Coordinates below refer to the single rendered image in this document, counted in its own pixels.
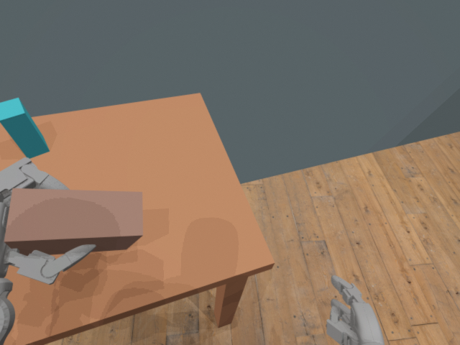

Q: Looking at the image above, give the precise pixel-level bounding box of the sponge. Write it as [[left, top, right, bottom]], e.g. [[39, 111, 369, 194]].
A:
[[4, 188, 143, 256]]

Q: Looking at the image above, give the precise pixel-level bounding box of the robot left hand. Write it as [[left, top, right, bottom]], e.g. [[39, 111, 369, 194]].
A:
[[0, 157, 96, 285]]

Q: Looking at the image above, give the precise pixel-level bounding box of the robot right hand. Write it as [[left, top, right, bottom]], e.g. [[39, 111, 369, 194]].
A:
[[326, 275, 385, 345]]

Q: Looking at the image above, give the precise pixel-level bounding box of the table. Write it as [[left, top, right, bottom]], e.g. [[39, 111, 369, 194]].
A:
[[0, 93, 275, 345]]

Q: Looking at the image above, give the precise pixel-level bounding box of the left robot forearm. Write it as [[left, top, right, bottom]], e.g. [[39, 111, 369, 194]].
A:
[[0, 278, 15, 345]]

